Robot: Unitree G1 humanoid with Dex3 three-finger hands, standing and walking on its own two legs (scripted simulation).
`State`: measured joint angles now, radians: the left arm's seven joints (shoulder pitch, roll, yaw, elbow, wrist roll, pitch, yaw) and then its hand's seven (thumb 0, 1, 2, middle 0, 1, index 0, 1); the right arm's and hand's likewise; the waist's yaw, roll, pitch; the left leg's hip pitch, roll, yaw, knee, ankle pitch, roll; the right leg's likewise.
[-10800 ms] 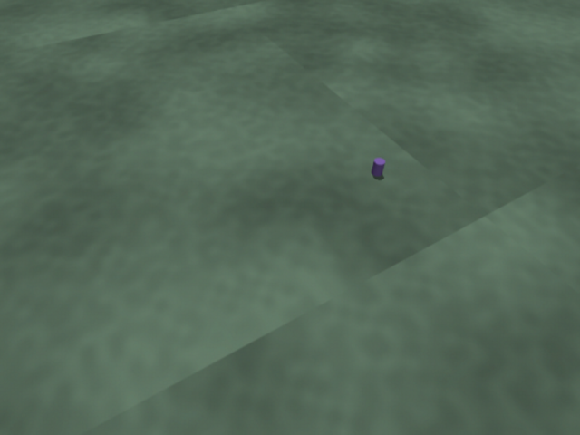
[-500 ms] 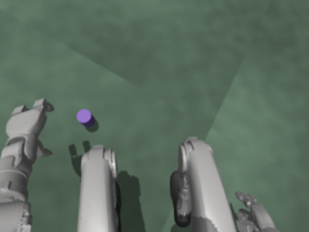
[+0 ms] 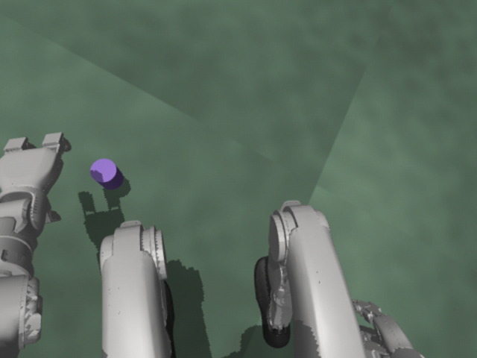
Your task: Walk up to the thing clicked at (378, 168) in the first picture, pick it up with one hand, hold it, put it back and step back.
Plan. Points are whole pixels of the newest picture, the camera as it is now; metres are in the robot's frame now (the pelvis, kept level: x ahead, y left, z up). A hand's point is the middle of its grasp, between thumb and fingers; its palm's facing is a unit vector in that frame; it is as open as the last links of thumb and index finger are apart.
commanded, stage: rise first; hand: left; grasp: from above
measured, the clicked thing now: (107, 174) +0.47 +0.24 -0.32
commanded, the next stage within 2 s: approach in 0.76 s
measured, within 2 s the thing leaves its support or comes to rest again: neither
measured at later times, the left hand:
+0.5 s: hand (56, 183) +0.42 +0.30 -0.19, palm faces -0.44 -0.06 -0.90, open 13.7 cm
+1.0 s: hand (66, 181) +0.43 +0.28 -0.21, palm faces -0.45 -0.05 -0.89, open 14.0 cm
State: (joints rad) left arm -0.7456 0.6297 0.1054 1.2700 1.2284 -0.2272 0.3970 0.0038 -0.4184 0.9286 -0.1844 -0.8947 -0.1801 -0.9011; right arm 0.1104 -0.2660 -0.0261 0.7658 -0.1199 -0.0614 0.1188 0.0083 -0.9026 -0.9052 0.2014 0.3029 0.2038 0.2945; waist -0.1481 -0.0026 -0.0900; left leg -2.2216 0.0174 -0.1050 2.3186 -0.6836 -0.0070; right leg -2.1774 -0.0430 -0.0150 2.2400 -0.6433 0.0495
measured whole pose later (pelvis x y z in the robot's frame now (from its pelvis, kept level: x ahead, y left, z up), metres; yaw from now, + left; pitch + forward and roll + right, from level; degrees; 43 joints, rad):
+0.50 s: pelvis +0.01 +0.00 -0.02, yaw -1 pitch +34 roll -6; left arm -0.79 0.66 0.13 1.34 1.28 -0.25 0.46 0.00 -0.46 0.96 -0.15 -0.95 -0.15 -0.95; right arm 0.12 -0.27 -0.03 0.78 -0.15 -0.06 0.14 0.01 -0.91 -0.91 0.20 0.30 0.20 0.29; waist -0.17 -0.01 -0.08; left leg -2.27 0.02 -0.12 2.38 -0.71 -0.01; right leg -2.23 -0.04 -0.02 2.30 -0.67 0.05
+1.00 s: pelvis +0.01 +0.00 -0.03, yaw -1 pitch +34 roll -6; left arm -0.84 0.66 0.09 1.43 1.28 -0.24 0.48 0.00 -0.51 1.00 -0.11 -1.01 -0.11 -1.01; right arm 0.13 -0.28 0.00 0.79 -0.16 -0.08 0.15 0.01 -0.91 -0.90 0.20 0.30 0.20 0.29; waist -0.20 -0.02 -0.07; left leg -2.30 0.01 -0.12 2.41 -0.71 -0.01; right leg -2.26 -0.04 -0.02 2.33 -0.66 0.05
